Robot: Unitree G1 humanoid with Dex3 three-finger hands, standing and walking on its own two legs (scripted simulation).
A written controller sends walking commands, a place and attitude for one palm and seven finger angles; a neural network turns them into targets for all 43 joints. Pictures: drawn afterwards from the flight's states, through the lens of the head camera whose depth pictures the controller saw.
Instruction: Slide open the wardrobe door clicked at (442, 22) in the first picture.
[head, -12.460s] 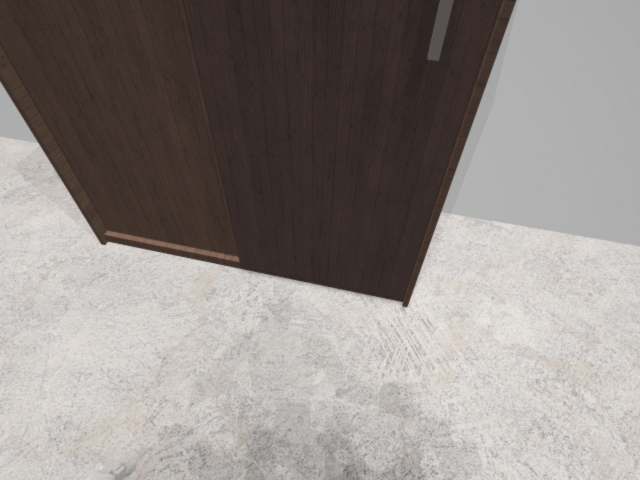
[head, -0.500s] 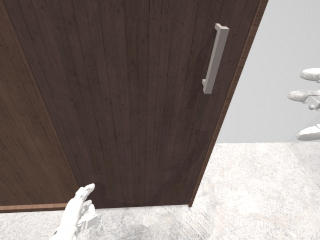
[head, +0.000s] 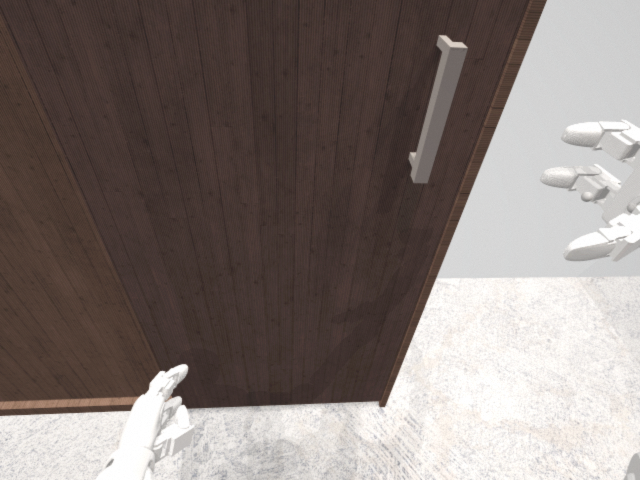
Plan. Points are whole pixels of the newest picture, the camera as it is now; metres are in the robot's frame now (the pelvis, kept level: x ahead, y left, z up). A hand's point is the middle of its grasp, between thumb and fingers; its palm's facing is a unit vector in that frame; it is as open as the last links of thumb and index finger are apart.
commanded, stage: move the hooked fingers beside the handle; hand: right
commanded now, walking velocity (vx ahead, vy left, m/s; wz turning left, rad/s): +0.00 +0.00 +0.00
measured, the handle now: (431, 113) +0.52 -0.15 +0.25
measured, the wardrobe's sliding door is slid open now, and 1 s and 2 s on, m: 0.00 0.00 0.00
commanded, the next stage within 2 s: none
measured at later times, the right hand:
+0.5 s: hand (542, 165) +0.38 -0.24 +0.26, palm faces +0.03 +1.00 -0.04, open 14.0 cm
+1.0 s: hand (504, 143) +0.43 -0.21 +0.26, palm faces +0.00 +1.00 -0.02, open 14.0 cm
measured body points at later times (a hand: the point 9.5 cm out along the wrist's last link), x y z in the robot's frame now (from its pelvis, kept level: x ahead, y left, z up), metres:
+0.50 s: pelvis +0.02 +0.00 +0.00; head -0.01 +0.02 +0.45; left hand +0.21 +0.24 -0.07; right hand +0.37 -0.29 +0.26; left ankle +0.02 +0.11 -0.74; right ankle +0.00 -0.12 -0.74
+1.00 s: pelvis +0.01 +0.00 +0.00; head +0.01 +0.01 +0.45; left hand +0.16 +0.26 -0.09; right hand +0.42 -0.27 +0.26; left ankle +0.02 +0.11 -0.74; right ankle +0.00 -0.12 -0.74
